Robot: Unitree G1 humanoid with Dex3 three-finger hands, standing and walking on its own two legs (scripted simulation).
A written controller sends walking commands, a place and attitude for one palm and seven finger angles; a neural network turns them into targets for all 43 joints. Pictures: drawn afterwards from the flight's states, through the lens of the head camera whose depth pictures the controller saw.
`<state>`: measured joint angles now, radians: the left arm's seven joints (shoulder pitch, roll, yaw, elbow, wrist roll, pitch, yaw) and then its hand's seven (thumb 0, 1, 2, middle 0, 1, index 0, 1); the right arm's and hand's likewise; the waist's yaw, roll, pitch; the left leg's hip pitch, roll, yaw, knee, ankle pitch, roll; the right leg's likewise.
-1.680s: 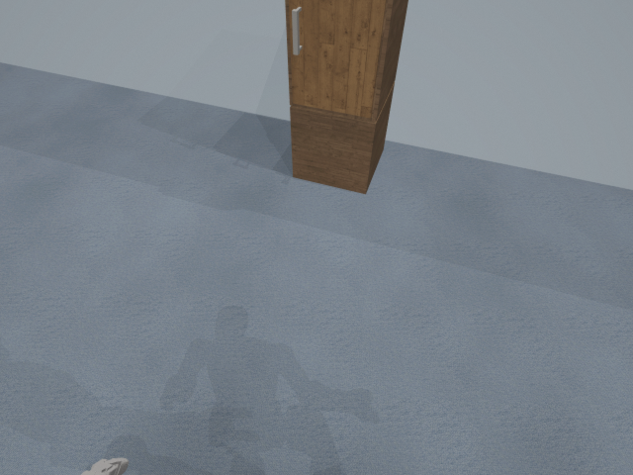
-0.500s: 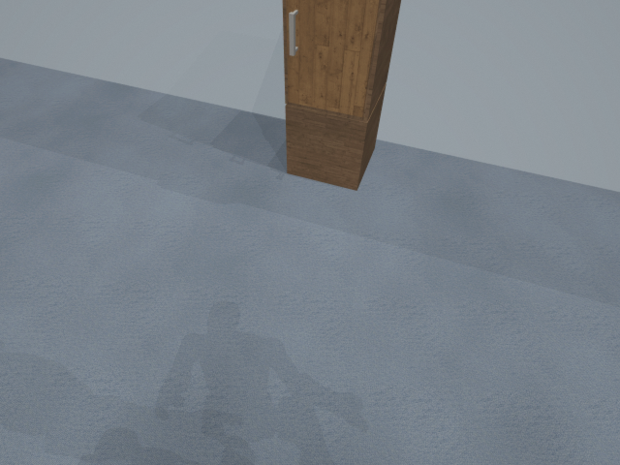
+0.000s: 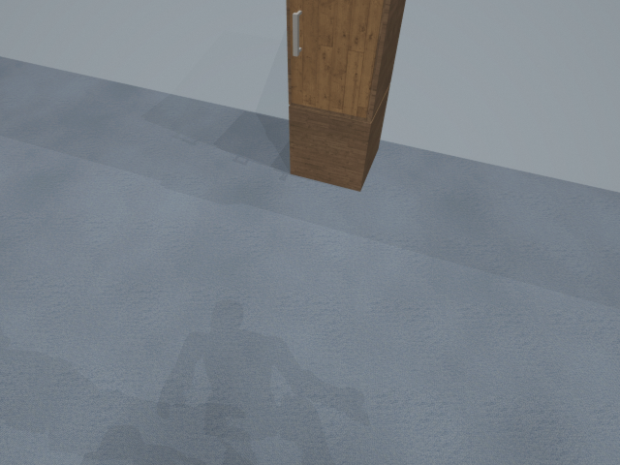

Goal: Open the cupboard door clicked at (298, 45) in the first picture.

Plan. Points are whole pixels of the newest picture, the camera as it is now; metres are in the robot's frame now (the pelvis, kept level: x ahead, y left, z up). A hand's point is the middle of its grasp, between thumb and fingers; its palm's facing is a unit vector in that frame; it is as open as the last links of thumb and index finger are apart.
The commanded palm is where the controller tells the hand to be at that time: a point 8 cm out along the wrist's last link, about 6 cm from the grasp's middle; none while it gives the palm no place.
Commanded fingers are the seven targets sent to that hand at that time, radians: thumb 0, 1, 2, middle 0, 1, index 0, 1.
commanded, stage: walk to a spot facing it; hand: left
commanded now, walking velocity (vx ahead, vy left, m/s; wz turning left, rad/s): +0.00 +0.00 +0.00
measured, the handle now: (297, 33) +1.54 +0.14 -0.05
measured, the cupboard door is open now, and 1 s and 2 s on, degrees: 0 0 0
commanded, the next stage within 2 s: turn to face it in 1.70 s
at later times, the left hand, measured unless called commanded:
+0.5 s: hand out of the picture +0.02 +0.23 -0.19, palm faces +0.12 -0.98 -0.15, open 7.4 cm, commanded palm none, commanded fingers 0.00 0.90 0.90 -0.20 -0.30 -0.20 -0.30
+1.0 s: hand (201, 334) +0.37 +0.23 -0.18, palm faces +0.23 -0.95 -0.19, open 7.4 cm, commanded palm none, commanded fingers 0.00 0.90 0.90 -0.20 -0.30 -0.20 -0.30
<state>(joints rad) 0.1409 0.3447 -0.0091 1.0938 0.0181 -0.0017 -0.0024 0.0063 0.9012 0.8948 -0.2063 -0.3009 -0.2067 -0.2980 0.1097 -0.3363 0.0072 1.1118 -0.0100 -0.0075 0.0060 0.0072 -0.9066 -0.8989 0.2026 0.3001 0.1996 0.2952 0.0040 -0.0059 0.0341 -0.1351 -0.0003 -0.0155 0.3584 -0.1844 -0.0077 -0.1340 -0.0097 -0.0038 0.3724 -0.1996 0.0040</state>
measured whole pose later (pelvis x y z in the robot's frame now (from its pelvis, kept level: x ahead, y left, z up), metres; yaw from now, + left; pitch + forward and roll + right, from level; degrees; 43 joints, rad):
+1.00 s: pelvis +0.29 +0.03 -0.02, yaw +14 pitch -2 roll +0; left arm 0.12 0.14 0.05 0.99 0.03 -0.08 0.00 0.00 0.91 0.90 -0.20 -0.30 -0.20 -0.30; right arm 0.41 -0.15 -0.05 1.16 -0.02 -0.03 -0.01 0.01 -0.91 -0.90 0.20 0.30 0.20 0.29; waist -0.04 0.03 0.07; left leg -0.30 0.04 0.01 1.22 -0.39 0.04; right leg -0.36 -0.05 -0.18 0.63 -0.24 -0.05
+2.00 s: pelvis +0.68 +0.14 -0.03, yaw +13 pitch -2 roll +1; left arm 0.12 0.18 0.05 0.99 0.02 -0.04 -0.01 0.00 0.91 0.90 -0.20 -0.30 -0.20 -0.30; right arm 0.40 -0.13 -0.04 1.16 -0.01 -0.01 -0.02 0.01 -0.91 -0.90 0.20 0.30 0.20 0.29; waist -0.04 0.03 0.12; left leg -0.19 0.08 0.14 0.98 -0.52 -0.04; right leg -0.40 -0.03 -0.13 0.64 -0.19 -0.08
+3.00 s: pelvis +0.69 +0.16 -0.01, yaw -14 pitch -1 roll +0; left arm 0.14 0.17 0.04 0.96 0.02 0.01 0.00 0.00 0.90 0.90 -0.20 -0.30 -0.20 -0.30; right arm 0.28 -0.25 -0.06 1.04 -0.03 0.06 -0.01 0.01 -0.91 -0.90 0.20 0.30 0.19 0.29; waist -0.04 0.06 0.07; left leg -0.42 0.10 0.08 1.01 -0.45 -0.07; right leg -0.21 -0.01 -0.06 0.51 -0.29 -0.03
